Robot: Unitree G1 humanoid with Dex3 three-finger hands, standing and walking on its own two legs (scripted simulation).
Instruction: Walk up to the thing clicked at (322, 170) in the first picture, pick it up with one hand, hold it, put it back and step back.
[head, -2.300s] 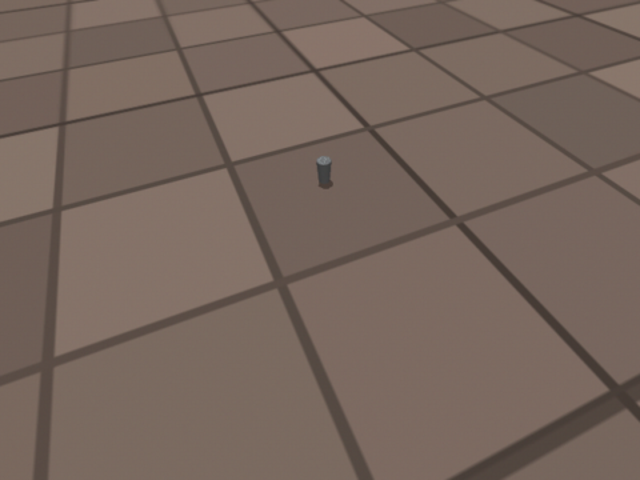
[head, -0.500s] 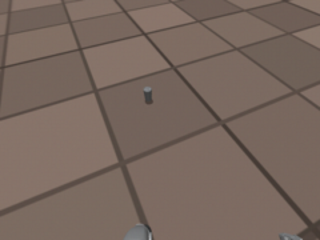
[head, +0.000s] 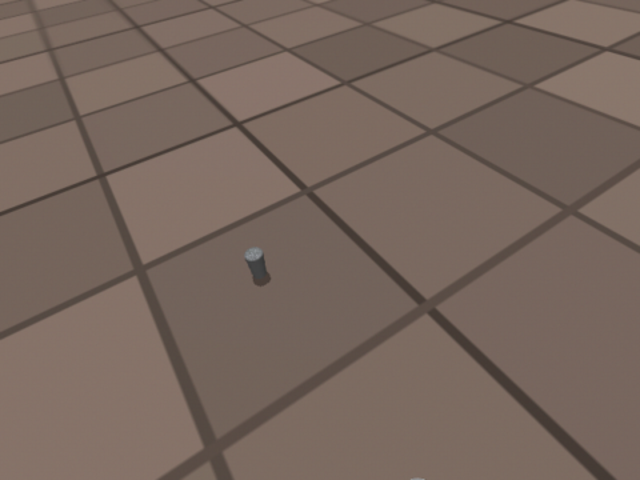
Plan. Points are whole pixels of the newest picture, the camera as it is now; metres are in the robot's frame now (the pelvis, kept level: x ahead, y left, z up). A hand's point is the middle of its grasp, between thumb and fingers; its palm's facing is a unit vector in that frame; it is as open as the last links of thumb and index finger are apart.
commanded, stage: walk up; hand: left
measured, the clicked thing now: (256, 264) +1.04 +0.31 -0.69
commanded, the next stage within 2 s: none
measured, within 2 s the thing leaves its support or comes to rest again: neither
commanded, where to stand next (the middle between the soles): +0.72 +0.09 m, yaw +2 degrees
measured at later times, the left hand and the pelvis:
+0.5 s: hand (135, 457) +0.22 +0.32 -0.15, palm faces +0.04 -0.93 -0.36, open 7.4 cm; pelvis +0.21 +0.04 +0.00, yaw +3 degrees
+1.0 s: hand (175, 305) +0.46 +0.30 -0.11, palm faces -0.02 -0.91 -0.41, open 7.4 cm; pelvis +0.39 +0.02 +0.01, yaw +2 degrees
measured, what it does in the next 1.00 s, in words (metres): walks ahead: left foot, then right foot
